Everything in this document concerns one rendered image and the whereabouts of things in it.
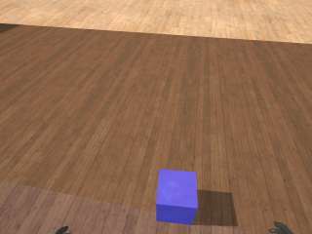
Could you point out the carton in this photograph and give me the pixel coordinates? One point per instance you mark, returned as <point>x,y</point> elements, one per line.
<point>177,198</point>

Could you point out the robot right hand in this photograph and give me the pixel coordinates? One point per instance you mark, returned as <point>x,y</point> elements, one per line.
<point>283,228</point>

